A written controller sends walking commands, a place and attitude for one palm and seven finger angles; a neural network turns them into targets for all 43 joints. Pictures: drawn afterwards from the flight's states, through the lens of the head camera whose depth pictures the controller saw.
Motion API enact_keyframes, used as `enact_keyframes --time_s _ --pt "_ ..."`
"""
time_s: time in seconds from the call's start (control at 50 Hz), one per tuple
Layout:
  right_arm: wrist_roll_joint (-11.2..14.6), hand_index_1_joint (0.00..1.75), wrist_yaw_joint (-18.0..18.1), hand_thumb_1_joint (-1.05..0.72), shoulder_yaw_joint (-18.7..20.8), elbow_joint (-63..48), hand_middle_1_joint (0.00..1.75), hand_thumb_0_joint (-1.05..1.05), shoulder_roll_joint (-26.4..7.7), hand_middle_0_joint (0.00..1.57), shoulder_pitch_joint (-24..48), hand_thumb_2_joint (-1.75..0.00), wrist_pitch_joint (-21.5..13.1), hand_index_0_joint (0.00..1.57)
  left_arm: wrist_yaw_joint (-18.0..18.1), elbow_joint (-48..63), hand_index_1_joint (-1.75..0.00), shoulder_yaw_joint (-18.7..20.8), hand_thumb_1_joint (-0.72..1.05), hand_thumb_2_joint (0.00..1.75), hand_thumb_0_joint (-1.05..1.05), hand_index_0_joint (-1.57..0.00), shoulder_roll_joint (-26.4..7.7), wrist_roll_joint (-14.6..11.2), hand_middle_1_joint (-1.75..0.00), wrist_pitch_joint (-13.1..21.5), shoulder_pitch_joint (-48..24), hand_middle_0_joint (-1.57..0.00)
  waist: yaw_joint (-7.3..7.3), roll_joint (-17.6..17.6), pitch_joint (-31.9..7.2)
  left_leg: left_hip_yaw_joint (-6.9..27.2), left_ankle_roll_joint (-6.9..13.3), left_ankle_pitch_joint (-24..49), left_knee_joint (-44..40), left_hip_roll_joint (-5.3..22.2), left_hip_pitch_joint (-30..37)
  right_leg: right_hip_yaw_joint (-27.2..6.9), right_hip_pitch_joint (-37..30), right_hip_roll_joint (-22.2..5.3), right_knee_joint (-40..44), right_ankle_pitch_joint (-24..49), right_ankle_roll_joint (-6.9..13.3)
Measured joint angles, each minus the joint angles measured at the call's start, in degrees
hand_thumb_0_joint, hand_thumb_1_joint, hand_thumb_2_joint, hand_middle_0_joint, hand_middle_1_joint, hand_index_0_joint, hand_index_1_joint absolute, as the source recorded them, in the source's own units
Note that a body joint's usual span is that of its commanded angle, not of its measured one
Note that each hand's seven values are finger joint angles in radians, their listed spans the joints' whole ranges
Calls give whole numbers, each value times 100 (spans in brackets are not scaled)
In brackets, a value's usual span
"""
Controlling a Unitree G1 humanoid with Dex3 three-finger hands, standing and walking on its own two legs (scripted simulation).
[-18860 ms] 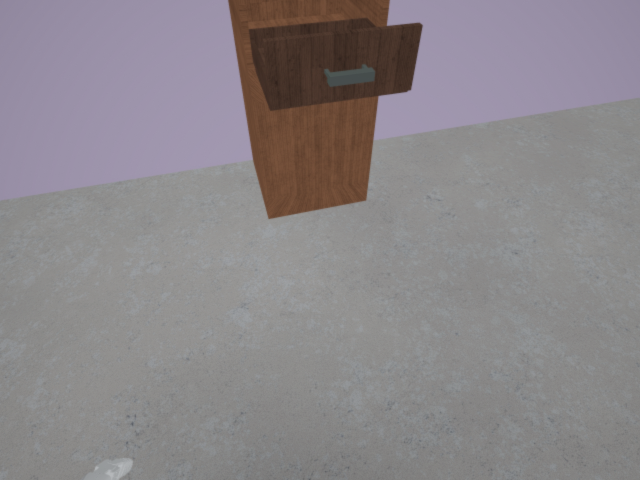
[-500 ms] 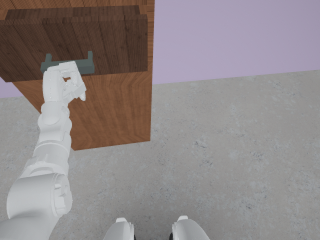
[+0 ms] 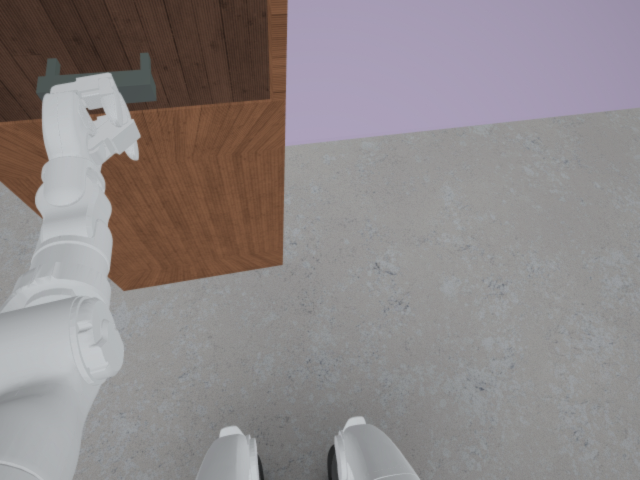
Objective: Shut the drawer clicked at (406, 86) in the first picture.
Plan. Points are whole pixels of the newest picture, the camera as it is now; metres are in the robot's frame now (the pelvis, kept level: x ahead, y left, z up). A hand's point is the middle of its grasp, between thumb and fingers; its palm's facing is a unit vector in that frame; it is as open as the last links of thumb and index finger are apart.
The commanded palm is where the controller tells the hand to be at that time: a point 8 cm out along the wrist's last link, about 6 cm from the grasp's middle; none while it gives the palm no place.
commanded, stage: push the drawer shut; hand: left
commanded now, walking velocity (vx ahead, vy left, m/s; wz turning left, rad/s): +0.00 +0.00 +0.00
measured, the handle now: (100, 76) +0.61 +0.21 +0.08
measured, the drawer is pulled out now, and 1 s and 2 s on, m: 0.00 0.00 0.00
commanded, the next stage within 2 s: pull the fist back off the drawer in 0.20 s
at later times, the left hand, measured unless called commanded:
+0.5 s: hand (122, 122) +0.53 +0.18 +0.08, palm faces +0.11 -0.99 -0.04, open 3.1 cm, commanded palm +0.52 +0.21 +0.08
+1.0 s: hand (126, 141) +0.51 +0.18 +0.07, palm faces +0.12 -0.99 -0.01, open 3.2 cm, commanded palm +0.47 +0.21 +0.08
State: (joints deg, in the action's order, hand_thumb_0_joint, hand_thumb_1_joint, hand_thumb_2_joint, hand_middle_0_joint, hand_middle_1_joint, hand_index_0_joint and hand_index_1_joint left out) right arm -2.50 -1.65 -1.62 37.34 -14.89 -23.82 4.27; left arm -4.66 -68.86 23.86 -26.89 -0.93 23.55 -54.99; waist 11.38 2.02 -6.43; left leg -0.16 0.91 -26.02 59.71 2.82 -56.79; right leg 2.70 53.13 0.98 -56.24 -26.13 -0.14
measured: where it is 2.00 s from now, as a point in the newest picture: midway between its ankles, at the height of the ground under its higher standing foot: outside the picture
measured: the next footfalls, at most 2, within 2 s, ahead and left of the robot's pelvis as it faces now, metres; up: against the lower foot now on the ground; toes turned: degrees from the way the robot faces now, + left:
none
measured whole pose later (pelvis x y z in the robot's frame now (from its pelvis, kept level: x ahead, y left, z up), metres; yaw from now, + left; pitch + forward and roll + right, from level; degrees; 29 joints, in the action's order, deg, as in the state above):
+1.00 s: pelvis +0.01 +0.01 +0.01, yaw -1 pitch +22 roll -3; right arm -1.8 -3.1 -1.1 35.1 -14.5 -23.7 4.9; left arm -2.2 -58.8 20.9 -21.5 -3.8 22.7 -45.0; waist 9.4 2.1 -7.5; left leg -1.3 1.6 -26.4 57.6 2.8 -52.8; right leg 1.4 49.3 1.1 -53.5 -25.7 -0.9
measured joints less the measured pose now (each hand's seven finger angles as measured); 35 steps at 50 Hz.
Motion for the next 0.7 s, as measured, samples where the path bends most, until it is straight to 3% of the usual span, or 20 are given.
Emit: enact_keyframes --time_s 0.44,0.7 --pt "-65 30 75 -90 -189 10 30 0 -47 20 62 -89 -326 21 98 -725 -160 -263 66 96 0 -140 -647 221 -160 -222 -1059 -139 333 6 65 283 -3 187 416 -26 -802 267 634 -7 -276 168 25" --pt "-63 30 -51 -90 -163 -53 30 1 -46 20 -173 -89 -205 21 169 -278 -160 -74 80 92 4 -140 -351 72 -160 -270 -576 -139 259 59 45 77 64 180 237 12 -519 62 438 20 -110 231 -41"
